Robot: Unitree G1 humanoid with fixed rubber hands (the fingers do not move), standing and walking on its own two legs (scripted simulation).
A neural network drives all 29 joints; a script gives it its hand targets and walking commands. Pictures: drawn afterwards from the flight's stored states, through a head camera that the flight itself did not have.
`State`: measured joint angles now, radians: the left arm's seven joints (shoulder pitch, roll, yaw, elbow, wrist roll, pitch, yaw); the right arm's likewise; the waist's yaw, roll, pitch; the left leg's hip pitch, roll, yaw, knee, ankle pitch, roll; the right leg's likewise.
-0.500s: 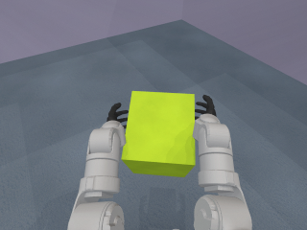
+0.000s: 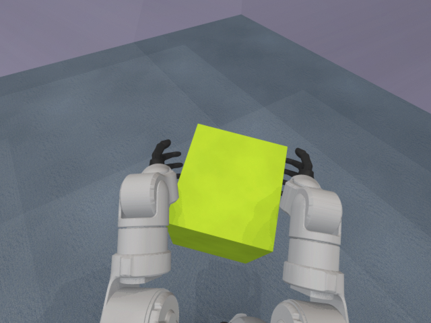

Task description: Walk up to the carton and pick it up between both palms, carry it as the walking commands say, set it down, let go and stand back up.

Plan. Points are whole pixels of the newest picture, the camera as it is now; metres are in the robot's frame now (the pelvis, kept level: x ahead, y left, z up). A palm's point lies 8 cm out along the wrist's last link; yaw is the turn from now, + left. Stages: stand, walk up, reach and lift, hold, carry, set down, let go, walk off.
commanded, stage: carry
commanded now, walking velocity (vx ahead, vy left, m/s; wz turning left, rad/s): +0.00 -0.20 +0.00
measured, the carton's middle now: (224, 200) +0.34 -0.01 +0.03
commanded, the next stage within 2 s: none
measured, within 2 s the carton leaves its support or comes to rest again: neither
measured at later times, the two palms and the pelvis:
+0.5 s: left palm (201, 203) +0.28 +0.03 +0.11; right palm (355, 220) +0.26 -0.22 +0.10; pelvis -0.05 -0.06 -0.01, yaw -5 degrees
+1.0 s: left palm (223, 247) +0.21 +0.00 +0.10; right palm (402, 275) +0.18 -0.25 +0.11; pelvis -0.13 -0.08 +0.00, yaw -9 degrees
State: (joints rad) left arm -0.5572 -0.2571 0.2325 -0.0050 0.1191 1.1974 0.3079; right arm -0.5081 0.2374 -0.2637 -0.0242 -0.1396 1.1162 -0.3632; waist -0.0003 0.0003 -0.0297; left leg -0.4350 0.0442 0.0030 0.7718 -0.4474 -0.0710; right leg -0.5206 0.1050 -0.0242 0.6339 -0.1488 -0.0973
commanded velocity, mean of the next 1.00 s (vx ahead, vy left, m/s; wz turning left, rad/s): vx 0.00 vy -0.20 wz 0.00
